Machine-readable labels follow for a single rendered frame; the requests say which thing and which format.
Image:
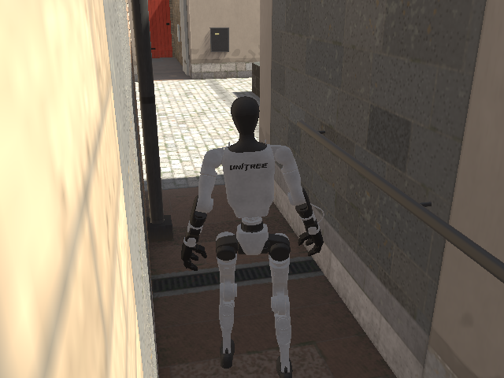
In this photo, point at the robot right hand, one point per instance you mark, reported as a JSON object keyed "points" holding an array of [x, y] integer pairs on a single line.
{"points": [[317, 239]]}

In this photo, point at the robot left shin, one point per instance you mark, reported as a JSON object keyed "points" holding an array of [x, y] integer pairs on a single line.
{"points": [[226, 317]]}

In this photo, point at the robot left forearm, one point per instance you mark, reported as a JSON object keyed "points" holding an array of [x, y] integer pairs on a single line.
{"points": [[195, 225]]}

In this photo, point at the robot left upper arm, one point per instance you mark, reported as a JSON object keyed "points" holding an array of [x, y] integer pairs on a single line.
{"points": [[212, 160]]}

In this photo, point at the robot right upper arm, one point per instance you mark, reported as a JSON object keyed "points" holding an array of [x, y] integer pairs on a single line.
{"points": [[284, 156]]}

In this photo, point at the robot right forearm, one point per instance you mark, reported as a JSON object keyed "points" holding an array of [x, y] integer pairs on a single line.
{"points": [[307, 216]]}

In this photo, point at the robot left hand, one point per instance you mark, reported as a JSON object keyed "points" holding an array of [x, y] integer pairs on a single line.
{"points": [[187, 255]]}

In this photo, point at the robot left thigh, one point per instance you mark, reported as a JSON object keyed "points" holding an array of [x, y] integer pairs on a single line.
{"points": [[226, 249]]}

